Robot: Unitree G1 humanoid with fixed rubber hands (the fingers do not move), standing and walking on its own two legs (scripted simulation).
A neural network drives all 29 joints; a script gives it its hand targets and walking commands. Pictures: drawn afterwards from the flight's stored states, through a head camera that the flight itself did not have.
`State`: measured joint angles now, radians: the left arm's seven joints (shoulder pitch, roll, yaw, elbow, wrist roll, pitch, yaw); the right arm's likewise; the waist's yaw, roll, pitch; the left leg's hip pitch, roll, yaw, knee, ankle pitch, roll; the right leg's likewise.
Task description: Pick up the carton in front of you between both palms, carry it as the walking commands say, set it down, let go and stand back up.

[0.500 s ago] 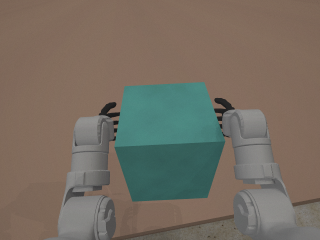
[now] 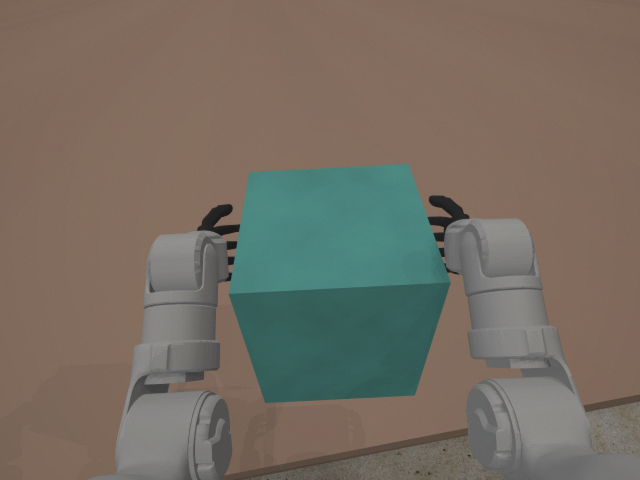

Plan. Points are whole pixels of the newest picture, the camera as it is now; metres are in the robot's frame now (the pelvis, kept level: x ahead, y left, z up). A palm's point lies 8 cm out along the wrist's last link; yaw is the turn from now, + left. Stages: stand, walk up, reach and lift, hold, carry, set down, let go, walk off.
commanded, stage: carry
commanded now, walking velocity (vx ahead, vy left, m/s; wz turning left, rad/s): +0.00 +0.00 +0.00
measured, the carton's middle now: (334, 287) +0.35 +0.00 +0.06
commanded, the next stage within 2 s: none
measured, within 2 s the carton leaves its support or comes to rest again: neither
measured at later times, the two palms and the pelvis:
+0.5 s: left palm (211, 254) +0.35 +0.15 +0.13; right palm (458, 244) +0.35 -0.15 +0.13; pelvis +0.00 +0.00 +0.00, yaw +0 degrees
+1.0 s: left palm (188, 201) +0.40 +0.18 +0.18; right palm (432, 180) +0.41 -0.12 +0.18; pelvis +0.04 +0.02 +0.01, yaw +1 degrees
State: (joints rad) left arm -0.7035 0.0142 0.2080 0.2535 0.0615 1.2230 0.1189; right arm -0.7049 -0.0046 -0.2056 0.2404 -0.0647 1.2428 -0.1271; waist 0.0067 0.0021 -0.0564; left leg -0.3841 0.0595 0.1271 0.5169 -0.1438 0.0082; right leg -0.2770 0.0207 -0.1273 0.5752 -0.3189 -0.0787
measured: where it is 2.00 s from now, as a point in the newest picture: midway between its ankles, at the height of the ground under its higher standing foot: (317, 358)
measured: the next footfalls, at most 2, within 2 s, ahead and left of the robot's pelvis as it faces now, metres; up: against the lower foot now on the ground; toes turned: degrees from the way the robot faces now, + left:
left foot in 1.08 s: +0.14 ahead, +0.13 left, +0.00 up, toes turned +7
right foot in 1.54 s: +0.57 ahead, -0.05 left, +0.08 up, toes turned -1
